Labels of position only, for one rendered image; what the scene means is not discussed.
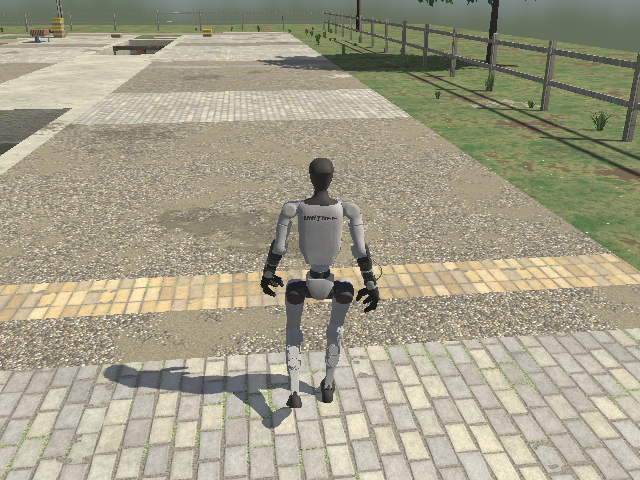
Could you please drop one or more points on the robot left upper arm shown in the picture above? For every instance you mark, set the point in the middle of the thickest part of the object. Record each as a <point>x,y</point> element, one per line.
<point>289,210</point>

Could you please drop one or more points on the left robot hand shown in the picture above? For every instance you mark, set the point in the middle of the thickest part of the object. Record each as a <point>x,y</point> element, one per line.
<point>271,281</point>

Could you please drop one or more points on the robot right forearm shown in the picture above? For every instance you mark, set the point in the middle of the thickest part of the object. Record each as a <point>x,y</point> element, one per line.
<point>367,272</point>

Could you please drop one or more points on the right robot hand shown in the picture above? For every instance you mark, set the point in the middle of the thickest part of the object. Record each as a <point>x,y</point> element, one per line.
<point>373,296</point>

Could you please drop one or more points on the right robot shin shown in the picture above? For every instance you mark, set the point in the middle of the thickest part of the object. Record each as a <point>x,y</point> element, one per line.
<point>332,357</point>

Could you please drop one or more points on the robot left forearm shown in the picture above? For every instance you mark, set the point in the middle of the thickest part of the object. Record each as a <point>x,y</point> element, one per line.
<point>271,262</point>

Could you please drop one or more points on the humanoid robot head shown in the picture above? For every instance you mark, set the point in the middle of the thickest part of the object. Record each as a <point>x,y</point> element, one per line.
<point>321,173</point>

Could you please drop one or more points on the robot right upper arm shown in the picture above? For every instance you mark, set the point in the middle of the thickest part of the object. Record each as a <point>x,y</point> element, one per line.
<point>352,212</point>

